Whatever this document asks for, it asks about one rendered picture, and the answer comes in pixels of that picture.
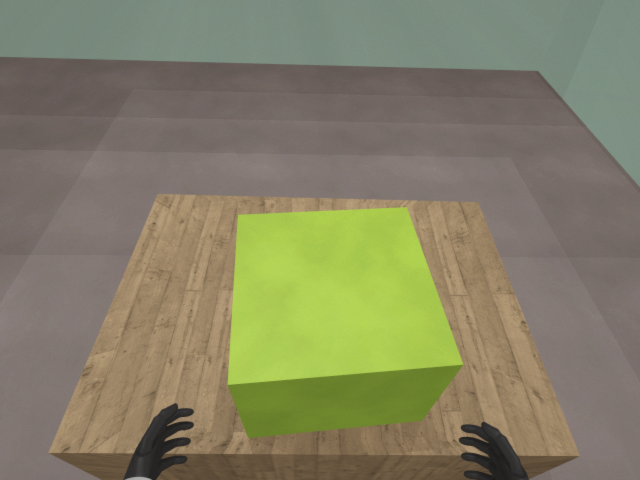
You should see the carton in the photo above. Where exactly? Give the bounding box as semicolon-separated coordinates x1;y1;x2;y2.
228;207;463;438

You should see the left robot hand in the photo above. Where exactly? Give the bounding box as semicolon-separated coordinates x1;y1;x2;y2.
123;403;194;480

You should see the right robot hand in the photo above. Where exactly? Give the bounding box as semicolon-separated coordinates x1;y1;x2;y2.
459;422;529;480

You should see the pedestal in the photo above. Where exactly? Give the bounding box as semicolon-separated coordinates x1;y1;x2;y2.
48;194;580;480

